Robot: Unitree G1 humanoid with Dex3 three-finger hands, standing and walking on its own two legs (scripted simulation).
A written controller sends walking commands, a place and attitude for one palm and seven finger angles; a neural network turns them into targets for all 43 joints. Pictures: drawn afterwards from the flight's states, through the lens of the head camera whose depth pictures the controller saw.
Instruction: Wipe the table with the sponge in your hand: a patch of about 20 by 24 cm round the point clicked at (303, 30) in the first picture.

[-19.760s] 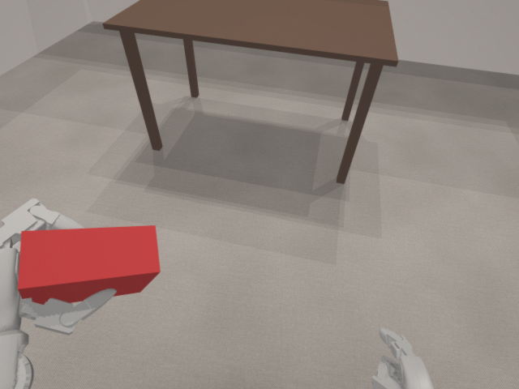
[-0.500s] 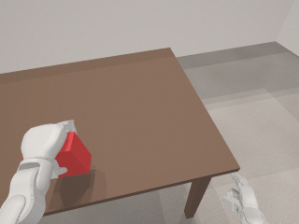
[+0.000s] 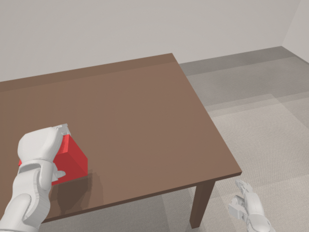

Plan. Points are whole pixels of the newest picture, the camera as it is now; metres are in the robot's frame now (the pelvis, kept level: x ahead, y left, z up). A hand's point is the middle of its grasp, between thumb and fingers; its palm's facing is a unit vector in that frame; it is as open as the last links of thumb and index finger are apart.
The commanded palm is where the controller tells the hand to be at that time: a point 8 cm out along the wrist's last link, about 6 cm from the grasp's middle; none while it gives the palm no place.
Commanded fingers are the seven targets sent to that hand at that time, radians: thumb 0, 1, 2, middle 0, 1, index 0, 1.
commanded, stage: move the sponge above the wiping area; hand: left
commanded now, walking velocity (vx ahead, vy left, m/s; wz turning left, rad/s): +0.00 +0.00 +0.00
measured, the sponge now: (61, 165) +0.24 +0.31 +0.04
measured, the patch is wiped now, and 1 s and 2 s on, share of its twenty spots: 0.00 0.00 0.00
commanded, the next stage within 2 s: none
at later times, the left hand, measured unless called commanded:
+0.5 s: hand (52, 155) +0.24 +0.31 +0.09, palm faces +0.03 -0.09 -1.00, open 9.8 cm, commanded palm +0.21 +0.29 +0.15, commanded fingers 0.00 0.10 1.30 -1.20 -1.60 -1.20 -1.60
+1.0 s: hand (60, 168) +0.22 +0.29 +0.06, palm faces -0.10 -0.14 -0.99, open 9.8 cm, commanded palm +0.21 +0.28 +0.15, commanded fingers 0.00 0.10 1.30 -1.20 -1.60 -1.20 -1.60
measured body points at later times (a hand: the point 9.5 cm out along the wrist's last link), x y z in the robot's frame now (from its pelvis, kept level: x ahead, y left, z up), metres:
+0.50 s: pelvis +0.00 +0.01 +0.00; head +0.00 -0.03 +0.45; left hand +0.24 +0.31 +0.14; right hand +0.25 -0.21 -0.09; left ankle +0.04 +0.14 -0.74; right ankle -0.02 -0.12 -0.74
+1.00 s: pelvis +0.00 +0.00 +0.00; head +0.00 -0.04 +0.45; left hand +0.22 +0.29 +0.12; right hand +0.25 -0.21 -0.08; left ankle +0.04 +0.14 -0.74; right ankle -0.02 -0.12 -0.74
